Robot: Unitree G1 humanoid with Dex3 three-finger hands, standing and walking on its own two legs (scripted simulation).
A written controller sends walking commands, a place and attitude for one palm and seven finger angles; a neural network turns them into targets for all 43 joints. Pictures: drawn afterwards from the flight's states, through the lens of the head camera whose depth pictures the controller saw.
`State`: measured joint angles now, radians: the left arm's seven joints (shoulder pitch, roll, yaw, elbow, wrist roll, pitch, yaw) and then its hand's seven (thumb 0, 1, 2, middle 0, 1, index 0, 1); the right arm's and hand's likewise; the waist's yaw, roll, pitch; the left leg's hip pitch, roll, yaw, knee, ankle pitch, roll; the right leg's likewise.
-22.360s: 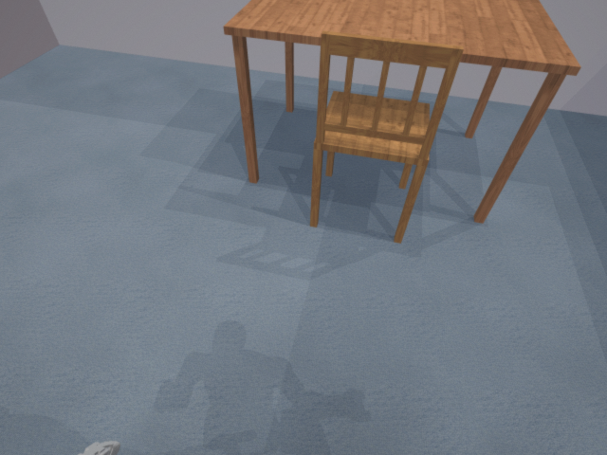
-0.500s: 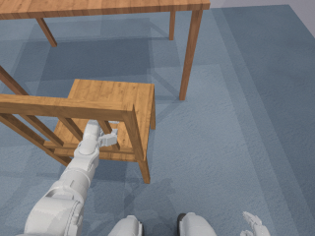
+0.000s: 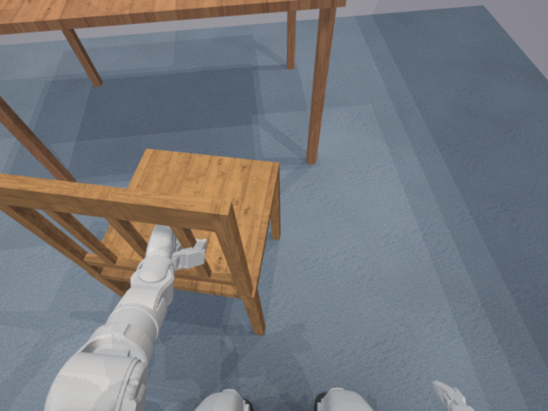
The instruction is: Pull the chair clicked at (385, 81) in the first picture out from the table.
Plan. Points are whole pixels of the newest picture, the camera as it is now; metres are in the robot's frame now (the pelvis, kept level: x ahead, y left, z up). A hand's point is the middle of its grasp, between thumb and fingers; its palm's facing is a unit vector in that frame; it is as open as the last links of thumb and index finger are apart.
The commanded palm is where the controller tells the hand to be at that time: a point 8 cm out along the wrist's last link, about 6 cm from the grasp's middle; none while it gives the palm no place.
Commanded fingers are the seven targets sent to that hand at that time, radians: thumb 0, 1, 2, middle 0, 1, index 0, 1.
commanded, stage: step backward, pulling the chair out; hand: left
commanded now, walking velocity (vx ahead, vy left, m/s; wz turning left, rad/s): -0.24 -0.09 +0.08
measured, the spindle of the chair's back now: (138, 244) +0.40 +0.25 -0.10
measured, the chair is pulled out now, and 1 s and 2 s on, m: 0.47 0.64 0.64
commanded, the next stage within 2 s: stop walking, hand still on the chair in 0.04 s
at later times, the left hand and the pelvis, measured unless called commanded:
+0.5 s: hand (199, 337) +0.23 +0.11 -0.06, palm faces -0.06 -0.98 -0.20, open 5.6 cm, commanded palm +0.21 +0.17 -0.04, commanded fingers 0.00 0.90 0.90 -0.50 -1.45 -0.50 -1.45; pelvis -0.06 +0.00 +0.01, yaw +0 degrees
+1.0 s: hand (199, 361) +0.19 +0.11 -0.06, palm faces -0.04 -0.98 -0.20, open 5.7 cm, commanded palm +0.18 +0.16 -0.04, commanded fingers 0.00 0.90 0.90 -0.50 -1.45 -0.50 -1.45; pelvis -0.04 -0.01 +0.01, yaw +0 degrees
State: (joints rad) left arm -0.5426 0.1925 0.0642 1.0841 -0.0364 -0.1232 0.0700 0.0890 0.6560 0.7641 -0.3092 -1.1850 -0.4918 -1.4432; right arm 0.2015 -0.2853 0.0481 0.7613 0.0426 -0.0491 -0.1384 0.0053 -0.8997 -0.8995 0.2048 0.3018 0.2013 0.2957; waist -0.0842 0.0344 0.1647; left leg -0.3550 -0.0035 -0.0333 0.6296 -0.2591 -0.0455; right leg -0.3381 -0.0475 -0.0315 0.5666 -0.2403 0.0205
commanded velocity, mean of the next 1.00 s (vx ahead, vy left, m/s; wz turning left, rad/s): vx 0.03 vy -0.01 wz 0.01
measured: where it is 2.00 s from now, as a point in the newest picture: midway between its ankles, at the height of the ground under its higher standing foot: outside the picture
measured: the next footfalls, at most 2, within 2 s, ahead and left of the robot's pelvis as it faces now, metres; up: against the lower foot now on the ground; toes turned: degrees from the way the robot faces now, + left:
left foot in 0.02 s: +0.00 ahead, +0.12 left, +0.00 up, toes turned +0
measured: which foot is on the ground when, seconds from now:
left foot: up 0.00-0.00, down 0.02-1.00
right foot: down 0.00-1.00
